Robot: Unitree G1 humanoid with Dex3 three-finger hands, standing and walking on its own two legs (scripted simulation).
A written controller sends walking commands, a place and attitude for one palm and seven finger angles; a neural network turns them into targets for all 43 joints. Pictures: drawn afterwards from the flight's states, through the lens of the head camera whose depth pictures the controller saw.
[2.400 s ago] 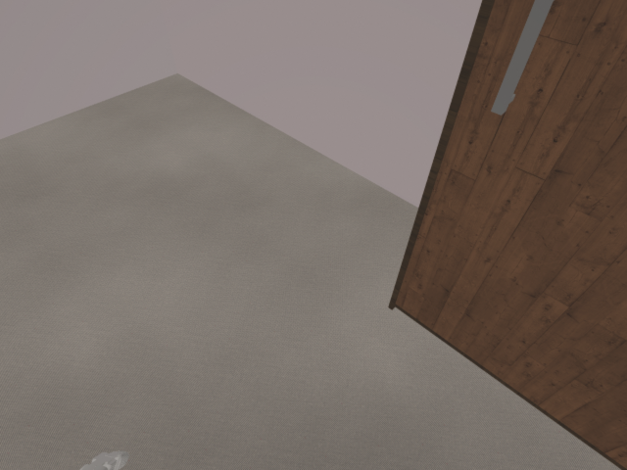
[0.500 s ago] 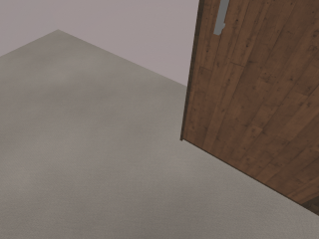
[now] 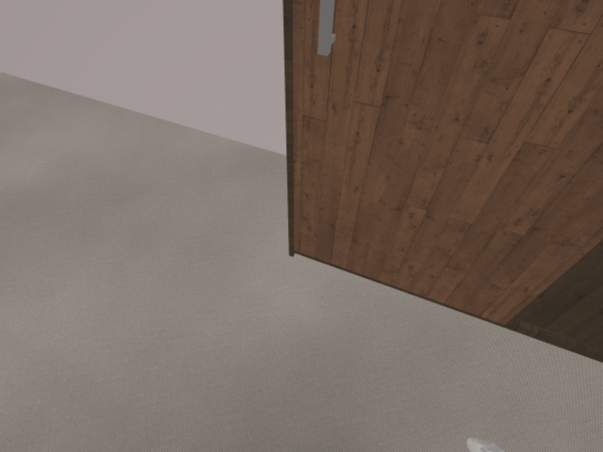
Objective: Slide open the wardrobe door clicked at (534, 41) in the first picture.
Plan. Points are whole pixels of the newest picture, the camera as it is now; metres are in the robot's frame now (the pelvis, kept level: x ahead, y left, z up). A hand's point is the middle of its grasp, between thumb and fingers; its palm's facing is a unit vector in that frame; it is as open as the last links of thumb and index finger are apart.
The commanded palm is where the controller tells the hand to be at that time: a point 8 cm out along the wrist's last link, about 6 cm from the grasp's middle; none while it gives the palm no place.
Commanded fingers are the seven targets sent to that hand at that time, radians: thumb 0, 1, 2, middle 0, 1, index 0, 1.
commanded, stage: turn to face it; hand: left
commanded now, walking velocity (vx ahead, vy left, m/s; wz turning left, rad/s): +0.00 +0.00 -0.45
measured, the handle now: out of the picture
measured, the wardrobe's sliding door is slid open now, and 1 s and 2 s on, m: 0.00 0.00 0.00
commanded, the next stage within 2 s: take the last steps up to it in 0.28 s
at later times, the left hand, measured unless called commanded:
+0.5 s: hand out of the picture +0.12 +0.17 -0.17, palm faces -0.26 -0.94 -0.22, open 7.4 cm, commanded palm none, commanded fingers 0.00 0.90 0.90 -0.20 -0.30 -0.20 -0.30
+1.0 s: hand out of the picture +0.10 +0.24 -0.20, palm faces -0.16 -0.97 -0.16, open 7.4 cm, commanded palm none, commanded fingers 0.00 0.90 0.90 -0.20 -0.30 -0.20 -0.30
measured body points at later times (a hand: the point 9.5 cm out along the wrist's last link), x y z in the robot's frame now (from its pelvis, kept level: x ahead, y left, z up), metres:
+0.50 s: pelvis -0.02 +0.01 -0.01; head +0.00 -0.01 +0.44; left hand +0.13 +0.22 -0.15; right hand -0.09 -0.23 -0.17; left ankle -0.03 +0.13 -0.73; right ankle -0.06 -0.10 -0.74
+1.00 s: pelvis +0.13 +0.06 -0.02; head +0.16 +0.07 +0.43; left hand +0.11 +0.29 -0.18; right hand +0.14 -0.20 -0.15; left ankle +0.21 +0.14 -0.74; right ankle -0.04 -0.07 -0.69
